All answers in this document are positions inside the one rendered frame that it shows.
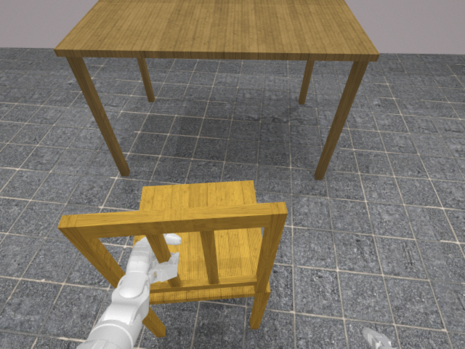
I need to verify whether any chair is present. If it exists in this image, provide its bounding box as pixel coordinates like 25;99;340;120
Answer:
57;180;288;337

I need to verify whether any table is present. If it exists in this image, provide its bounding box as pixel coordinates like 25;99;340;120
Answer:
54;0;380;180

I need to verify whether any robot left forearm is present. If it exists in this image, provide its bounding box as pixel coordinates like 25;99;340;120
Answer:
76;272;150;349

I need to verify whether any left robot hand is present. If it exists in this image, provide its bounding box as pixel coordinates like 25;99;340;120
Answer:
126;233;182;284

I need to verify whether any right robot hand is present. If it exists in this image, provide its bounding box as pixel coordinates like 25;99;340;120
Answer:
362;328;396;349

